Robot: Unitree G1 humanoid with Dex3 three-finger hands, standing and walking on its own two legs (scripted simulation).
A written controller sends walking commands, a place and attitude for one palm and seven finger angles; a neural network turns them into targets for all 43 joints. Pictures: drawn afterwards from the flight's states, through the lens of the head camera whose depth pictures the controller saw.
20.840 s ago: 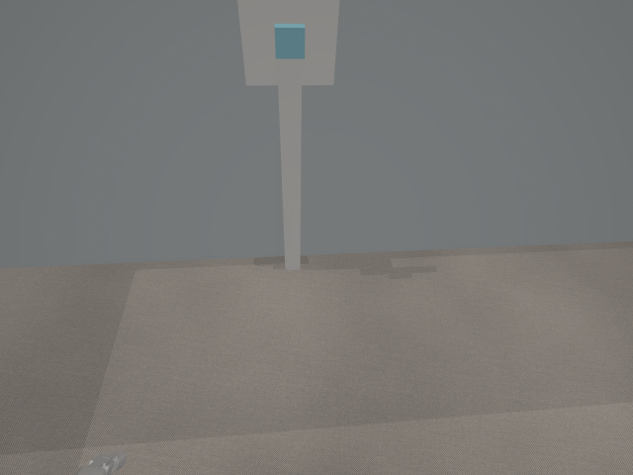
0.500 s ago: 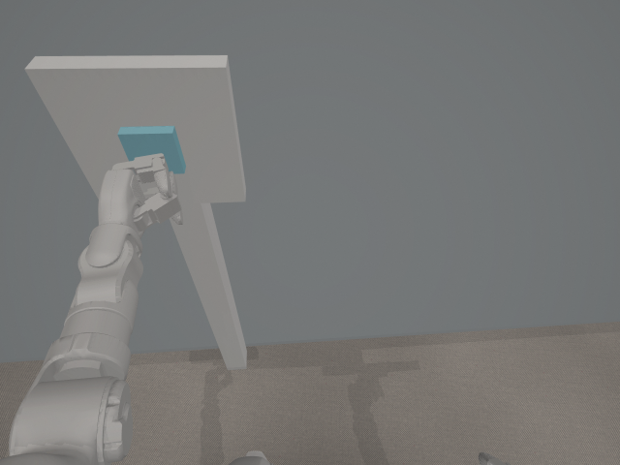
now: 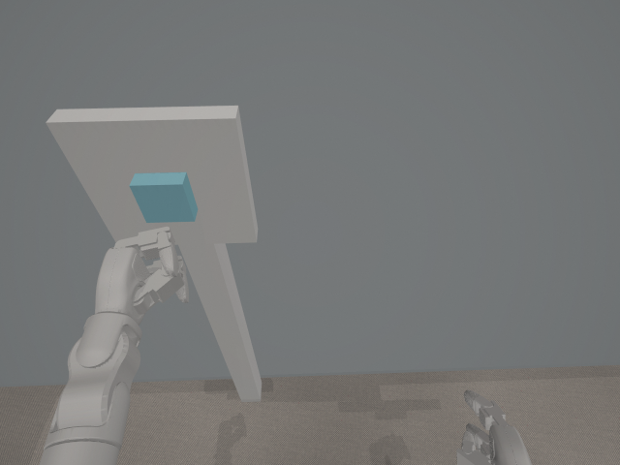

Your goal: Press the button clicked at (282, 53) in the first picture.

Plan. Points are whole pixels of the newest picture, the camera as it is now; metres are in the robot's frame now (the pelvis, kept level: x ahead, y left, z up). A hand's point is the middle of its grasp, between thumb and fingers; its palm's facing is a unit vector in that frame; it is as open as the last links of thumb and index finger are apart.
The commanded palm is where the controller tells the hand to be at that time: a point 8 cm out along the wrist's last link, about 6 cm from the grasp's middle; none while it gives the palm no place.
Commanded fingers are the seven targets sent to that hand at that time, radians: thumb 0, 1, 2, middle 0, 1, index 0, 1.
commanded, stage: pull the fist back off the button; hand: left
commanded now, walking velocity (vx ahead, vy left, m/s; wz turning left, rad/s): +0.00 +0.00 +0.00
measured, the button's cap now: (166, 196) +0.41 +0.23 +0.14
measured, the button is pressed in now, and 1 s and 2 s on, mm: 0 0 0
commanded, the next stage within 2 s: draw the hand back to the body in 0.06 s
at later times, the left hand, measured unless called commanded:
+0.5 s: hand (160, 303) +0.26 +0.18 +0.13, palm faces +0.13 -0.99 -0.04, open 3.1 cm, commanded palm +0.22 +0.24 +0.14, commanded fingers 0.00 0.90 0.90 -1.30 -1.50 -1.30 -1.50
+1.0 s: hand (93, 345) +0.20 +0.22 +0.15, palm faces +0.34 -0.89 -0.30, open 3.1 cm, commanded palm +0.15 +0.26 +0.17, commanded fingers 0.00 0.90 0.90 -1.30 -1.50 -1.30 -1.50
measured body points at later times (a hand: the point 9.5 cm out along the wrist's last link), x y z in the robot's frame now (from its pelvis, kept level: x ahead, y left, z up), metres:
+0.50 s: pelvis -0.01 -0.02 +0.00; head -0.04 -0.05 +0.45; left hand +0.24 +0.24 +0.14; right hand +0.17 -0.25 -0.08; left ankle +0.03 +0.10 -0.72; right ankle -0.06 -0.11 -0.72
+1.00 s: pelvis -0.02 -0.01 +0.02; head -0.03 -0.03 +0.47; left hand +0.17 +0.27 +0.17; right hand +0.17 -0.22 -0.07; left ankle +0.03 +0.10 -0.72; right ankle -0.06 -0.11 -0.72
